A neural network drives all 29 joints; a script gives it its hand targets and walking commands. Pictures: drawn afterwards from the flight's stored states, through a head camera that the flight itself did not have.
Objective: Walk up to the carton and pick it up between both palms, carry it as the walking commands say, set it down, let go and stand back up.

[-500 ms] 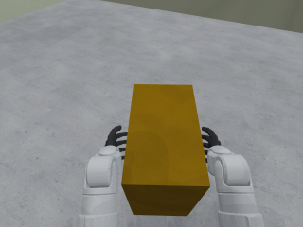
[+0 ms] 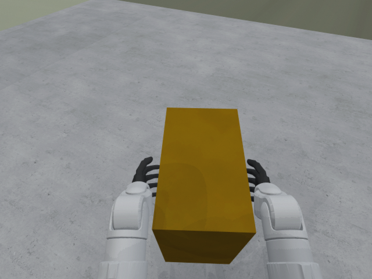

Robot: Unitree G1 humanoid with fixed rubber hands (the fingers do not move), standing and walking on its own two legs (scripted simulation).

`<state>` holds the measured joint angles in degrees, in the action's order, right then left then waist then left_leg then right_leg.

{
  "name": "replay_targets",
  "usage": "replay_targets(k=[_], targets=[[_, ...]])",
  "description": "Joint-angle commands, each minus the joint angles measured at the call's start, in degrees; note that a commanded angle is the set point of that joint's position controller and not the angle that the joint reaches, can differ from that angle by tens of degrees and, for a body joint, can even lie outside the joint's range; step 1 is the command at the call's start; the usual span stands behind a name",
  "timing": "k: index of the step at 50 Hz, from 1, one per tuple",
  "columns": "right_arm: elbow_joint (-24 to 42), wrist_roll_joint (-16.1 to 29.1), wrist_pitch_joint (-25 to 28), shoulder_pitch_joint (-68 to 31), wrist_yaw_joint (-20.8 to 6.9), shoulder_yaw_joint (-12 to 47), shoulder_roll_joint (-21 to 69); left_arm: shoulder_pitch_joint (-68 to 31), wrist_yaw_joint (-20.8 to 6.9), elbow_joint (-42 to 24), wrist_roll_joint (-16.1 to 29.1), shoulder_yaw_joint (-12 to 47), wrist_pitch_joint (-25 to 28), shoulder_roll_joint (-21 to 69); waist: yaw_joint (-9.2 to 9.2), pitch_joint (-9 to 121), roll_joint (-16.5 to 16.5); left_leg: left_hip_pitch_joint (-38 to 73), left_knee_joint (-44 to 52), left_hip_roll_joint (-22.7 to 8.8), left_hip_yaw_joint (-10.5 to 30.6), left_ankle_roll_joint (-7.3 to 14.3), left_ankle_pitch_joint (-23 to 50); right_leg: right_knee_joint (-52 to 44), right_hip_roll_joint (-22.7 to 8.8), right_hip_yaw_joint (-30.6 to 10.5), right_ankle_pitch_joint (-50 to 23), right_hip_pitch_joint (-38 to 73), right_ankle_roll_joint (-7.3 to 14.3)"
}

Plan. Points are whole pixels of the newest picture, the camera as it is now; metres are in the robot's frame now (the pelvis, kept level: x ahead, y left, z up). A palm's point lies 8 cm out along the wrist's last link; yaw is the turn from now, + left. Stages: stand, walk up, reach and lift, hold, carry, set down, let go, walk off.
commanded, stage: hold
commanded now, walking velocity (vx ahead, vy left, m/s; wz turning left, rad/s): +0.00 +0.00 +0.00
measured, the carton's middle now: (199, 189) +0.34 +0.00 -0.02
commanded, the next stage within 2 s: set down in 0.50 s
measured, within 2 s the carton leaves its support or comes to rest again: neither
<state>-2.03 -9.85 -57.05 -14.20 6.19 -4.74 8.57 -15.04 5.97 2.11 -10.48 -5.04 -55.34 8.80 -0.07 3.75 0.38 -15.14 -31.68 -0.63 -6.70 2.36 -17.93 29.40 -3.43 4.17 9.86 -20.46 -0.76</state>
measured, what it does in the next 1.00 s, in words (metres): stands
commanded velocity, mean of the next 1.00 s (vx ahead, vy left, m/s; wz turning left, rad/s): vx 0.00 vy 0.00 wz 0.00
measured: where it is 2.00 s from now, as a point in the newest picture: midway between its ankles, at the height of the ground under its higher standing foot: outside the picture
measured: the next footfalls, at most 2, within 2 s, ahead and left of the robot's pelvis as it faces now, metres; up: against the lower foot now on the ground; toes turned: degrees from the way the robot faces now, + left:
none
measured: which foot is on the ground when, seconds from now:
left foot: down 0.00-1.00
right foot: down 0.00-1.00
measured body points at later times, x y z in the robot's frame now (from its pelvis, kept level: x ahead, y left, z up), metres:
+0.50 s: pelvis -0.01 -0.04 +0.01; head -0.08 -0.04 +0.45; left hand +0.29 +0.11 +0.06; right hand +0.30 -0.15 +0.06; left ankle -0.01 +0.09 -0.73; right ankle +0.06 -0.16 -0.73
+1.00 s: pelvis -0.03 -0.03 +0.00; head +0.00 -0.02 +0.45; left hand +0.30 +0.12 -0.01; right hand +0.31 -0.15 -0.01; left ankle -0.01 +0.09 -0.73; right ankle +0.06 -0.16 -0.73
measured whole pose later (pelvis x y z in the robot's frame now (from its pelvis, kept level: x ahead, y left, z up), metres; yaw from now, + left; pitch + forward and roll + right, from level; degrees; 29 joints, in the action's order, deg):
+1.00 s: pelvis -0.03 -0.03 +0.00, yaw +10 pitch -1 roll +0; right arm -28.7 -20.6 -30.5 -23.5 1.4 -22.1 11.4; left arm -27.3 2.5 35.6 -21.5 -20.8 -26.1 12.9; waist 5.0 -3.6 -0.2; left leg -16.5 -31.5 3.4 5.9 0.5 -13.7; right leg 28.7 0.3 -5.8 9.8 -17.9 -2.6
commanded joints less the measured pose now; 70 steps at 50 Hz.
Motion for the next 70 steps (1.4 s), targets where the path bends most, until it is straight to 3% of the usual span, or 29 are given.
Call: replay_targets(k=[1,3,4,5,6,8,10,13,15,17,21,25,26,35,46,59,70], targets=[[-1.7,8.4,12.2,-16.4,-15.1,21.9,51.0,-10.1,-12.9,10.6,8.8,23.0,11.6,57.2,-0.38,7.2,-4.6,6.8,8.7,3.5,15.8,-1.8,23.2,-5.0,8.0,-9.4,-11.7,20.7,3.7],[6.7,10.8,15.5,-21.0,-16.6,27.5,53.3,-18.9,-13.3,0.5,12.4,30.0,15.6,63.6,2.97,14.7,-3.4,14.1,8.9,3.0,17.1,-3.7,37.0,-5.2,9.4,-9.1,-20.7,23.5,3.5],[11.0,12.6,16.1,-26.5,-17.1,29.9,53.7,-22.4,-13.3,-1.6,13.4,31.9,16.6,64.5,2.89,17.9,-4.0,16.0,9.9,3.7,16.4,-4.1,38.7,-6.3,9.6,-9.0,-23.1,23.9,3.0],[13.5,13.5,15.9,-28.5,-17.0,30.5,53.4,-24.2,-13.3,-3.3,14.5,34.0,16.8,65.2,4.65,20.3,-3.1,17.7,9.7,3.5,16.9,-4.4,39.2,-6.7,9.8,-9.2,-23.6,24.5,2.6],[14.0,13.6,15.5,-29.0,-16.6,29.9,53.0,-25.5,-13.6,-2.4,15.1,35.2,16.9,64.8,6.74,20.7,-1.1,18.3,9.9,3.5,17.1,-4.5,36.3,-7.6,9.9,-9.0,-22.9,24.6,2.0],[12.7,12.9,14.0,-29.6,-16.1,27.9,51.5,-25.6,-14.3,0.6,14.4,34.8,16.5,63.5,8.75,19.5,0.2,18.4,11.2,4.2,16.8,-4.4,27.5,-9.2,9.6,-8.2,-19.7,23.7,1.4],[7.8,11.7,12.3,-27.3,-15.9,25.1,52.1,-26.2,-15.3,4.0,13.3,32.7,15.7,62.2,9.34,14.8,0.2,15.9,12.7,4.8,16.6,-4.2,18.8,-10.7,9.2,-7.8,-15.2,23.4,1.2],[-1.7,10.6,11.2,-29.0,-16.7,21.0,53.4,-28.0,-16.3,10.7,10.3,25.8,15.3,60.1,7.47,8.1,0.1,9.8,14.3,5.3,15.9,-3.1,6.0,-11.9,8.3,-7.3,-5.3,23.9,1.4],[-7.2,11.2,11.5,-32.3,-17.2,20.0,56.1,-30.4,-17.1,14.2,8.6,21.4,15.6,58.6,4.97,6.2,0.5,7.7,13.7,5.5,15.1,-2.0,1.4,-12.4,7.1,-7.8,-0.1,23.3,1.3],[-11.6,11.4,11.9,-35.8,-17.3,18.9,58.4,-33.9,-17.9,17.5,7.7,18.2,15.9,57.6,3.59,5.5,1.1,6.9,12.5,5.6,14.4,-1.2,-0.3,-12.9,6.1,-8.7,3.8,22.0,1.1],[-16.7,10.3,12.7,-39.6,-16.5,15.7,61.1,-39.3,-19.8,23.1,7.1,15.4,16.4,57.4,4.55,5.9,1.9,7.3,10.7,5.5,13.5,-0.8,0.0,-13.7,5.0,-9.5,6.2,19.4,0.7],[-18.4,9.1,13.3,-40.7,-15.7,14.1,62.4,-42.8,-20.8,24.3,7.1,14.9,17.2,57.7,5.71,6.9,2.8,8.1,10.5,5.7,13.3,-1.0,1.1,-14.5,4.6,-9.5,6.0,18.9,0.2],[-14.2,9.2,14.0,-37.2,-15.1,17.3,65.9,-38.9,-21.1,24.4,6.7,14.5,17.7,57.2,3.76,6.9,1.3,9.5,9.7,6.9,11.1,-0.3,5.5,-12.7,5.5,-9.4,1.8,21.3,-0.4],[-19.8,3.3,19.1,-35.5,-14.9,8.9,60.3,-41.1,-20.3,27.0,4.3,11.8,22.2,55.3,6.36,7.1,1.0,5.6,11.4,5.6,12.3,-0.7,2.5,-8.5,7.1,-6.2,-1.0,20.8,-0.2],[-24.8,-0.2,29.2,-39.0,-15.9,7.0,56.4,-41.2,-17.2,33.5,0.0,8.2,30.6,57.2,4.84,13.3,-1.0,-0.6,8.4,5.3,12.2,-1.9,4.2,-2.9,8.4,-5.4,-4.1,15.6,0.3],[-26.4,-2.7,39.1,-38.3,-14.4,9.5,56.0,-39.8,-16.0,35.6,-3.3,9.9,39.8,55.2,5.14,23.8,-0.3,-10.8,0.5,7.5,11.5,-1.7,10.2,4.1,9.7,-5.8,-10.7,6.3,-0.8],[-26.7,-1.5,45.3,-38.6,-12.4,13.6,58.5,-40.7,-16.7,37.2,-3.0,12.3,45.7,52.6,3.25,36.8,0.0,-23.5,-8.8,9.1,10.4,-1.9,12.8,12.2,10.2,-6.8,-14.1,-1.5,-2.7]])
